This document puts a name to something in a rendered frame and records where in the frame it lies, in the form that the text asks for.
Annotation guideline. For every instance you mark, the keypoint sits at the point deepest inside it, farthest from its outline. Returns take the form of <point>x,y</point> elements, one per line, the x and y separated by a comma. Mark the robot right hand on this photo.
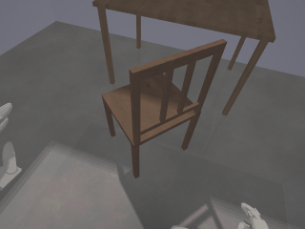
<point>254,217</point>

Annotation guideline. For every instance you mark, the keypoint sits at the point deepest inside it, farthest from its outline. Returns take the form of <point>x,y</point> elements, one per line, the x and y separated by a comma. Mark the robot left hand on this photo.
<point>9,171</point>

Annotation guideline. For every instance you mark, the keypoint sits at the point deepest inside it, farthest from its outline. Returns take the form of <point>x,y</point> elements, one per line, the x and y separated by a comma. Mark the table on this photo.
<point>245,18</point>

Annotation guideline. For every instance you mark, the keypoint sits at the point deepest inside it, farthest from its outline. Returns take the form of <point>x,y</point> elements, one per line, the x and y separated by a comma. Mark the chair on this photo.
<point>151,104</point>

